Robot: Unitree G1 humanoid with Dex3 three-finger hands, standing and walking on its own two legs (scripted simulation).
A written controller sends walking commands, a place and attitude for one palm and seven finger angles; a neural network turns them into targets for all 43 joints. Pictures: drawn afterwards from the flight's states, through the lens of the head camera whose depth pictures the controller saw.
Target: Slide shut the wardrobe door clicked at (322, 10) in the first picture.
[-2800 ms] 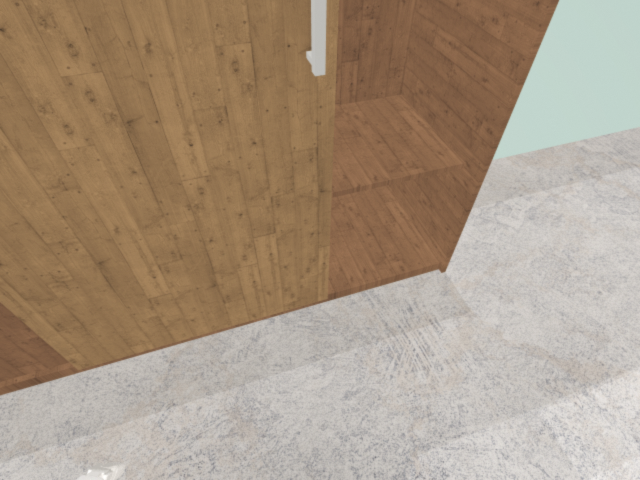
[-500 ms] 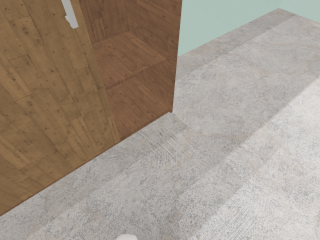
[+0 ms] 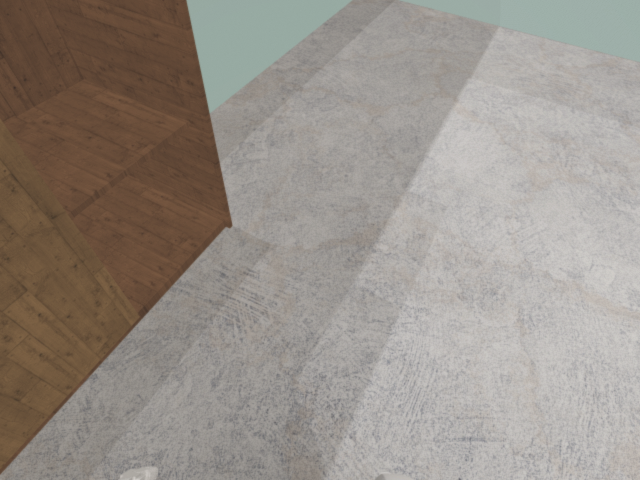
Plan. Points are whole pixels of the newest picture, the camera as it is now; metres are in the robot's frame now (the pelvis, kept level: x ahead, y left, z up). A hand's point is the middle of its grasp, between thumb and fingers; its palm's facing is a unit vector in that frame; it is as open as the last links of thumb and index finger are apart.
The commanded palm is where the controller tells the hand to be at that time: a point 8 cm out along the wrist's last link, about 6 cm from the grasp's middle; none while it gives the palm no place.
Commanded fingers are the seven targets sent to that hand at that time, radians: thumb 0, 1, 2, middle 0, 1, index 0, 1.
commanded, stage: walk to a spot facing it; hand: left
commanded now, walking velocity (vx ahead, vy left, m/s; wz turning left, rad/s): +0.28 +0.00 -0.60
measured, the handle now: out of the picture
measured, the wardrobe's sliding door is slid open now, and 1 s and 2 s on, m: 0.48 0.48 0.48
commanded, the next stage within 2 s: turn to face it in 1.04 s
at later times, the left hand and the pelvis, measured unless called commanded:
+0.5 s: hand (180, 470) +0.16 +0.21 -0.19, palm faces -0.20 -0.96 -0.18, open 7.4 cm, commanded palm none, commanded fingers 0.00 0.90 0.90 -0.20 -0.30 -0.20 -0.30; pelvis +0.11 +0.01 -0.01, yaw -17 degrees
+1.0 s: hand (341, 272) +0.51 -0.03 -0.18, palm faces -0.64 -0.76 -0.15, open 7.4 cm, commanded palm none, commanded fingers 0.00 0.90 0.90 -0.20 -0.30 -0.20 -0.30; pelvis +0.28 -0.08 -0.02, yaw -36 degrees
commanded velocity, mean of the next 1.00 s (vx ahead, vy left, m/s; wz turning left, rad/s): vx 0.30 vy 0.00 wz -0.59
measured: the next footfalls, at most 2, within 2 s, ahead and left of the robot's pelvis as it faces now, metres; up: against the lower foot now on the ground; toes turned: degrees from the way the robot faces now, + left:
right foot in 0.06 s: +0.04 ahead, -0.14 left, +0.00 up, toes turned -8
left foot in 0.46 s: +0.22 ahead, +0.09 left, +0.00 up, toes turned -9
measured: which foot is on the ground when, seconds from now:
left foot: down 0.00-0.06, up 0.08-0.44, down 0.46-1.00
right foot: up 0.00-0.04, down 0.06-0.46, up 0.48-1.00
